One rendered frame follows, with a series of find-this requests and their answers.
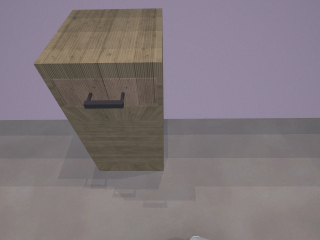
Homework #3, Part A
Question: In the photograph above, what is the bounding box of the cabinet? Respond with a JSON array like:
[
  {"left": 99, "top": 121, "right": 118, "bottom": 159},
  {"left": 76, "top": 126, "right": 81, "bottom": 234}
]
[{"left": 34, "top": 8, "right": 164, "bottom": 171}]

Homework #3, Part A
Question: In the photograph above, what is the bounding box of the handle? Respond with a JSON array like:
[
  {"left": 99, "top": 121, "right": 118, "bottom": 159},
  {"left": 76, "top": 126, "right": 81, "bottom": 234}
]
[{"left": 83, "top": 92, "right": 125, "bottom": 109}]

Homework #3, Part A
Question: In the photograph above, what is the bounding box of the drawer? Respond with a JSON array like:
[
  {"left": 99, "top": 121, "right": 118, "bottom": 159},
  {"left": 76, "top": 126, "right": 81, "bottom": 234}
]
[{"left": 50, "top": 77, "right": 158, "bottom": 106}]

